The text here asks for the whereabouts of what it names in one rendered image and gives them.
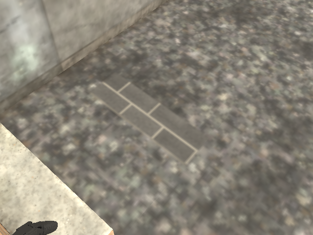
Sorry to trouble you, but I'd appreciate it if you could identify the left robot hand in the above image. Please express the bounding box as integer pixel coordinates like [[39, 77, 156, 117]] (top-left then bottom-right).
[[12, 220, 58, 235]]

